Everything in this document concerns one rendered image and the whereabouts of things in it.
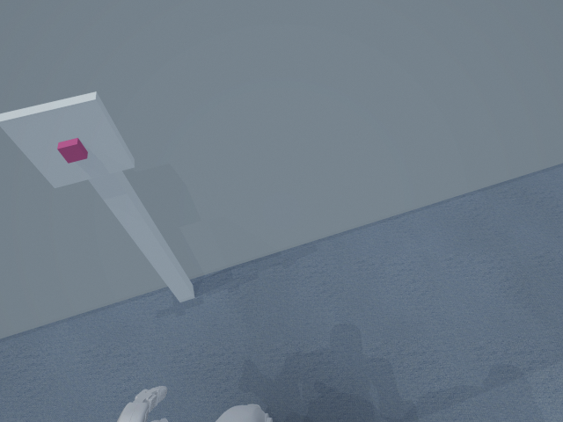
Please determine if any left robot hand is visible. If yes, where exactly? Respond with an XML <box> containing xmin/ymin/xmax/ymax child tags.
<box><xmin>117</xmin><ymin>386</ymin><xmax>168</xmax><ymax>422</ymax></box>

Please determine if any panel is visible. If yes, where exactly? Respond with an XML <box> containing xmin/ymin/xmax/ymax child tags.
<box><xmin>0</xmin><ymin>91</ymin><xmax>194</xmax><ymax>302</ymax></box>

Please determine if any button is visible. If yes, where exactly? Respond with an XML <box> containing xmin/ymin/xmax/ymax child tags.
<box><xmin>57</xmin><ymin>138</ymin><xmax>88</xmax><ymax>164</ymax></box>

